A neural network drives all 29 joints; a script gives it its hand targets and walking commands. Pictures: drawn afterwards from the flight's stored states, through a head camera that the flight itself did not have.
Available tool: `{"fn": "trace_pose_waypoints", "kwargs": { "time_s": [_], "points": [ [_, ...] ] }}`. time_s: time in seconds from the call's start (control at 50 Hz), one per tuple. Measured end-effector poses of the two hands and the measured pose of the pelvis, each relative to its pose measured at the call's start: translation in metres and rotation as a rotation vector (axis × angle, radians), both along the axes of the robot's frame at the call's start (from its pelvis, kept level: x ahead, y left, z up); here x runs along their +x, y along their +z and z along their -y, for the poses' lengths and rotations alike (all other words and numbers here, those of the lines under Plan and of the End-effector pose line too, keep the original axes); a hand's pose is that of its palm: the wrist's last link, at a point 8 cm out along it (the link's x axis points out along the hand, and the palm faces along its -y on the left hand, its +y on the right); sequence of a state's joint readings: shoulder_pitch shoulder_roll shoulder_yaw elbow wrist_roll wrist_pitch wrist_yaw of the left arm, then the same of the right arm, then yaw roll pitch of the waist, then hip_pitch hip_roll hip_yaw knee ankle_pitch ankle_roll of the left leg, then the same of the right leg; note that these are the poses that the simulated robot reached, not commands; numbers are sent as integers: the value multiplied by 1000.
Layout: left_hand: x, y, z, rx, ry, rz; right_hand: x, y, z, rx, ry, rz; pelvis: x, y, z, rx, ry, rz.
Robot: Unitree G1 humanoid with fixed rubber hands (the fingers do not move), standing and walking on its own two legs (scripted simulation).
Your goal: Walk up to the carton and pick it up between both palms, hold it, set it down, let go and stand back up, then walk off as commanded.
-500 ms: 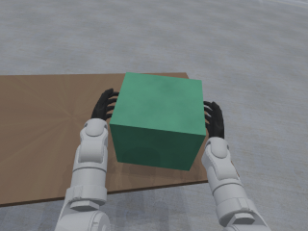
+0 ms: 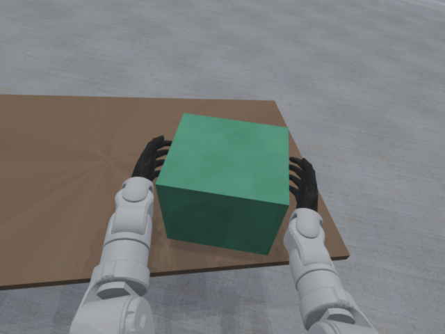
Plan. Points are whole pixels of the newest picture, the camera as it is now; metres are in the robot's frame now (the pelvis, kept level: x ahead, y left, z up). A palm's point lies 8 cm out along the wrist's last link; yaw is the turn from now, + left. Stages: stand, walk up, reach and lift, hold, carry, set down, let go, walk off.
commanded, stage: set down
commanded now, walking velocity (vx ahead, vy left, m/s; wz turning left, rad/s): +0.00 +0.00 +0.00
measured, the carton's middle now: (226, 184) +0.41 +0.01 +0.05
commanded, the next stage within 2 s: none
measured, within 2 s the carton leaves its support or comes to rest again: rests again in 1.50 s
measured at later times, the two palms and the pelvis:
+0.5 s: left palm (142, 178) +0.41 +0.18 +0.05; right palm (290, 209) +0.37 -0.12 +0.04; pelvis +0.01 +0.00 +0.00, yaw -1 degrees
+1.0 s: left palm (144, 177) +0.42 +0.18 +0.04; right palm (284, 212) +0.37 -0.11 +0.02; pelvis +0.02 +0.00 +0.00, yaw -1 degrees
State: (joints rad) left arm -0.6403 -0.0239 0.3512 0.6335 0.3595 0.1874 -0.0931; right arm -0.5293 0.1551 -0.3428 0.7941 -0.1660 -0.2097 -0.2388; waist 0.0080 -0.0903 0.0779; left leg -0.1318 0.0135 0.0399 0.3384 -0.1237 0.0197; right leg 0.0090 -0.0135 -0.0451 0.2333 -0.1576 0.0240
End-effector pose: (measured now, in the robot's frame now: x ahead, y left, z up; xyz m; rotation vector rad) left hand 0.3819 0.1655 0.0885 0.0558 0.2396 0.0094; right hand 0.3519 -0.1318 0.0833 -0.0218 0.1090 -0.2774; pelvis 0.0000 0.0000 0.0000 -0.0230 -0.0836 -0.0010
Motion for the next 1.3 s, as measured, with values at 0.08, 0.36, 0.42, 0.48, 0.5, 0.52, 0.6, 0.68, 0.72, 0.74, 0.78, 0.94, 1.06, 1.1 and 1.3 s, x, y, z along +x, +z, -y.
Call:
{"fn": "trace_pose_waypoints", "kwargs": {
  "time_s": [0.08,0.36,0.42,0.48,0.5,0.52,0.6,0.68,0.72,0.74,0.78,0.94,1.06,1.1,1.3],
  "points": [
    [6,0,6,6,-24,-4,-1,-2,5,13,-26,-5,-2,0,-2,2,-11,-10],
    [17,-24,-4,-15,-16,-58,8,-25,-5,-3,-7,-79,2,1,-4,7,-30,-55],
    [21,-30,-8,-17,-18,-54,10,-32,-10,-9,-10,-95,5,1,-4,5,-27,-83],
    [25,-34,-12,-14,-22,-53,12,-38,-13,-1,-15,-107,7,0,-3,2,-26,-107],
    [27,-35,-13,-13,-22,-57,13,-39,-14,3,-16,-111,8,0,-4,1,-26,-115],
    [29,-37,-13,-12,-23,-60,15,-41,-15,5,-19,-116,9,0,-4,-1,-24,-120],
    [36,-38,-13,-6,-31,-49,19,-46,-16,5,-31,-117,13,-1,-4,-6,-16,-150],
    [43,-38,-10,3,-45,-40,21,-50,-14,11,-51,-115,16,-2,-4,-11,-15,-172],
    [46,-40,-8,5,-52,-46,21,-54,-13,13,-56,-129,17,-2,-4,-11,-19,-169],
    [47,-41,-8,3,-55,-49,20,-57,-12,14,-57,-137,17,-2,-4,-10,-21,-169],
    [48,-43,-7,-2,-59,-52,19,-59,-12,19,-55,-135,18,-2,-4,-11,-23,-175],
    [46,-46,-11,-10,-44,-43,21,-59,-16,20,-54,-112,18,-3,-4,-15,-25,-187],
    [39,-55,-17,-29,-28,-56,18,-61,-21,18,-47,-111,13,-4,-3,-17,-23,-195],
    [37,-57,-19,-36,-24,-52,18,-60,-22,9,-43,-108,11,-5,-3,-19,-22,-204],
    [35,-57,-23,-43,-35,-44,11,-60,-27,17,-59,-105,-1,-8,-8,-27,-18,-229]
  ]
}}
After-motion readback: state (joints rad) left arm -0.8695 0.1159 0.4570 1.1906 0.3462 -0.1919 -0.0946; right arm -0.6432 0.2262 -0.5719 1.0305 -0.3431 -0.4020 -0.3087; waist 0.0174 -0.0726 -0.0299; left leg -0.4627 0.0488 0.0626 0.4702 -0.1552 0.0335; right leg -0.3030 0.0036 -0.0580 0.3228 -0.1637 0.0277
